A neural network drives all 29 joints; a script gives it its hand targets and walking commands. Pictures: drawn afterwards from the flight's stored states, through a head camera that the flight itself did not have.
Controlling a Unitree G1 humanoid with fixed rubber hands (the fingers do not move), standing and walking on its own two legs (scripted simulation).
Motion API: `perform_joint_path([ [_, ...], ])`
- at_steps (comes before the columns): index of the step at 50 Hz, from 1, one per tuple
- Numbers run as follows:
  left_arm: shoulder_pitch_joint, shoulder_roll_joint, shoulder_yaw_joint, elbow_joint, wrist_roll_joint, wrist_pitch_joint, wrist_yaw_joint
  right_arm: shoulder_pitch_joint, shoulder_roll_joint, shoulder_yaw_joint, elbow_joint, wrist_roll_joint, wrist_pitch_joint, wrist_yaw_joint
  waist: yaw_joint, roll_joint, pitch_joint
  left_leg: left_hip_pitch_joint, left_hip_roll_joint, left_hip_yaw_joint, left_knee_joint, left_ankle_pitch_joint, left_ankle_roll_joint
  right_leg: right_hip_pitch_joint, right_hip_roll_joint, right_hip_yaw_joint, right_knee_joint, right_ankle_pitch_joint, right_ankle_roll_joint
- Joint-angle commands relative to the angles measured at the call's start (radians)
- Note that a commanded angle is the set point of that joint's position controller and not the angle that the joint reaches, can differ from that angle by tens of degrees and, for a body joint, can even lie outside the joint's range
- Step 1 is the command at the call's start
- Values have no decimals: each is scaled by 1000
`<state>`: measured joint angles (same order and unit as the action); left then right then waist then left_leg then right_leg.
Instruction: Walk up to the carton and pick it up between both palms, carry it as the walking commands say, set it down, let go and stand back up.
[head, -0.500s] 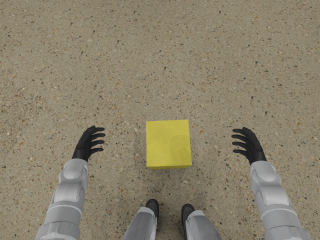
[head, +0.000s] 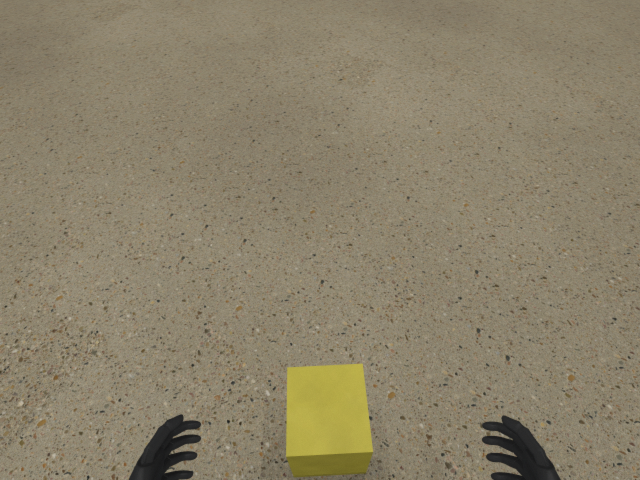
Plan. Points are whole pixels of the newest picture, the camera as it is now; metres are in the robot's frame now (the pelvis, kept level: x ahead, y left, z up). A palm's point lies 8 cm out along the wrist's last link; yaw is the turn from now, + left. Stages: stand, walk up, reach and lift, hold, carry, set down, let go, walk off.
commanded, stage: let go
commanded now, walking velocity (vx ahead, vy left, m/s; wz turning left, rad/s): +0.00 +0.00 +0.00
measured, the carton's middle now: (327, 421) +0.39 +0.02 -0.65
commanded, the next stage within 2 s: stand in 0.32 s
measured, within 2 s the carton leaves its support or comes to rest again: neither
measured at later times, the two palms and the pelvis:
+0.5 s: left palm out of the picture +0.13 +0.29 -0.08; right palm out of the picture +0.13 -0.26 -0.08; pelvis +0.00 +0.01 +0.00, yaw +0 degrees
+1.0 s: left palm out of the picture +0.13 +0.31 -0.10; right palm out of the picture +0.13 -0.28 -0.09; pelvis +0.01 +0.02 +0.00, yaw -1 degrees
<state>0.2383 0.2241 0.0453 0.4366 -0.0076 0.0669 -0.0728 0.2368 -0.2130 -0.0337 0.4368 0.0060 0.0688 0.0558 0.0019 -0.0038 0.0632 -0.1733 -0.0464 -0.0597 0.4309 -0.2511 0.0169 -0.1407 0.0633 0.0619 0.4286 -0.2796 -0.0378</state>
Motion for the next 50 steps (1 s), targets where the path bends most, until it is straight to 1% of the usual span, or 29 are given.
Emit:
perform_joint_path([
  [1, -61, 88, 20, -100, 1, 20, -5, -57, -78, -21, -101, -4, 22, 5, -4, -12, -19, 87, 18, 44, -37, 127, -12, -14, -59, -6, -80, 168, 55],
  [6, -58, 94, 26, -95, 20, 56, -3, -55, -85, -34, -97, -10, 54, 8, -3, -13, 14, 110, 18, 44, -38, 125, -10, -1, -58, -11, -75, 161, 52],
  [13, -45, 86, 31, -98, 34, 70, 4, -62, -88, -39, -101, -14, 65, 8, -1, -5, 2, 122, 18, 27, -20, 185, -12, 14, -53, -14, -59, 197, 48],
  [16, -46, 78, 38, -120, 31, 93, 26, -52, -96, -28, -105, -3, 67, -5, -2, 6, -28, 115, 22, 13, -7, 199, -21, 6, -55, -14, -41, 205, 50],
  [17, -78, 220, 51, 18, 39, 39, 72, -95, -199, -51, 50, -36, 19, -54, 15, -60, -65, 1, 68, -22, 10, 124, -39, -65, -82, 24, -32, 99, 63],
  [18, -65, 215, 51, 29, 47, 11, 87, -71, -208, -56, 61, -48, -5, -73, 4, -35, -70, 12, 74, -33, 4, 78, -36, -69, -95, 50, -43, 44, 54],
  [19, -69, 202, 43, 44, 49, -7, 89, -75, -206, -52, 84, -54, -20, -79, -2, -13, -61, -3, 80, -48, -12, 23, -30, -92, -96, 63, -46, -11, 46],
  [21, -71, 185, 38, 73, 49, -30, 88, -91, -199, -48, 120, -54, -43, -83, -1, 19, -51, -35, 90, -73, -36, -39, -17, -95, -92, 69, -36, -20, 38],
  [22, -74, 186, 37, 89, 48, -37, 84, -106, -202, -47, 135, -51, -50, -80, 2, 28, -60, -45, 94, -81, -40, -27, -14, -80, -90, 66, -27, 13, 39],
  [23, -71, 188, 36, 102, 48, -43, 82, -114, -204, -46, 149, -49, -56, -78, 4, 23, -72, -44, 97, -84, -37, 7, -11, -67, -93, 68, -23, 45, 39],
  [25, -67, 201, 35, 129, 47, -53, 85, -114, -212, -46, 179, -45, -66, -79, 2, 13, -95, -19, 101, -83, -19, 107, -10, -52, -101, 75, -21, 106, 38],
  [27, -65, 215, 32, 155, 46, -60, 90, -108, -225, -45, 210, -43, -73, -82, -2, 14, -110, 8, 105, -85, -7, 186, -10, -46, -106, 79, -16, 162, 35],
  [31, -61, 236, 26, 201, 43, -66, 95, -109, -250, -41, 257, -42, -79, -84, -3, 17, -118, 31, 113, -92, -6, 266, -8, -27, -112, 83, -13, 223, 33],
  [42, -72, 266, 13, 296, 37, -73, 101, -123, -287, -34, 348, -35, -86, -88, -3, 9, -116, 75, 123, -97, -24, 365, -4, 4, -126, 92, -23, 300, 30],
  [50, -88, 277, 5, 351, 34, -75, 103, -134, -295, -26, 401, -31, -88, -89, -3, 3, -111, 90, 127, -99, -49, 363, -2, 22, -136, 99, -50, 301, 27],
])
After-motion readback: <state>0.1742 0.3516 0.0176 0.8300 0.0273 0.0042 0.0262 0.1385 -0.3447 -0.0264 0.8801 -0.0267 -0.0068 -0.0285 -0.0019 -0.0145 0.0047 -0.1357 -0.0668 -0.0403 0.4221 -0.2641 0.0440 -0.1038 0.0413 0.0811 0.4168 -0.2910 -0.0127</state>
